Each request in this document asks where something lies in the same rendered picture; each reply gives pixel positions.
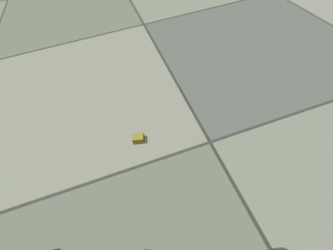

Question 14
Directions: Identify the small box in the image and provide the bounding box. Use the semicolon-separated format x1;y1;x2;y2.
132;132;145;145

